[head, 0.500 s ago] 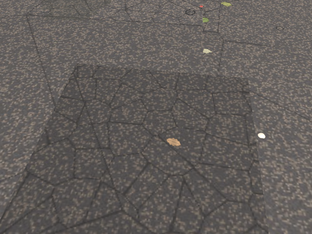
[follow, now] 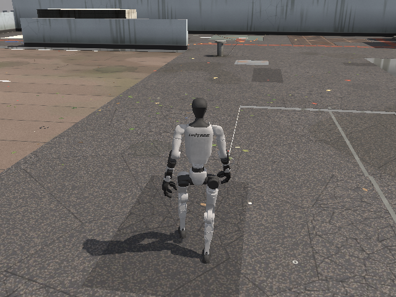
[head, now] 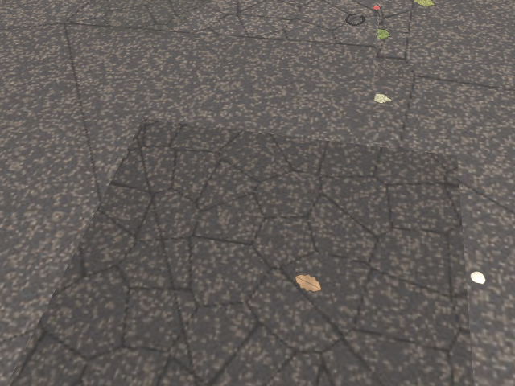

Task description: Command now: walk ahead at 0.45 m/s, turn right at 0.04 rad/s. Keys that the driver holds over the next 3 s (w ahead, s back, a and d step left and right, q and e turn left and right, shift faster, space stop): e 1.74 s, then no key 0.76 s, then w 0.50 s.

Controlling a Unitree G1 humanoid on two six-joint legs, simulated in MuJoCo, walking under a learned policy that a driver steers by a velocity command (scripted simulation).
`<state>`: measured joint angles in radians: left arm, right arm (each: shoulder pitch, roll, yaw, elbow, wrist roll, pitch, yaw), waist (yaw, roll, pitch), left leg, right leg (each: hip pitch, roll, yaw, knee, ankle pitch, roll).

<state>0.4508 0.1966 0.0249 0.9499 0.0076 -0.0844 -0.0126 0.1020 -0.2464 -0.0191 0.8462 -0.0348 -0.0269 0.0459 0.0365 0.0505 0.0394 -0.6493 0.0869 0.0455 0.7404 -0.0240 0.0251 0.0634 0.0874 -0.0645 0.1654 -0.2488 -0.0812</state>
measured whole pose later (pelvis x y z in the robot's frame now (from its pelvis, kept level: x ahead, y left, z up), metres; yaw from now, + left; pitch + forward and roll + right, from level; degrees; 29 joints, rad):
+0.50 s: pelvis +0.16 +0.02 +0.00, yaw -13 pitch +0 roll +1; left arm 0.19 0.24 0.06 0.83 0.03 0.07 -0.02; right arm 0.22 -0.23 -0.03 0.87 -0.03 -0.03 -0.03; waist 0.00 -0.01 0.07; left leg -0.26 0.04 0.26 0.42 -0.16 0.07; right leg -0.50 -0.06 -0.04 0.87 -0.31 0.00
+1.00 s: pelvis +0.16 +0.00 +0.00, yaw -31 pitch +1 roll +1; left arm 0.22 0.28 0.08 0.75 0.02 0.04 0.00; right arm 0.16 -0.27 -0.06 0.78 -0.01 0.05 -0.03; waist 0.02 0.00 0.06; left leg -0.42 -0.01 -0.04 0.83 -0.41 -0.04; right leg -0.29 0.10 0.11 0.45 -0.18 -0.07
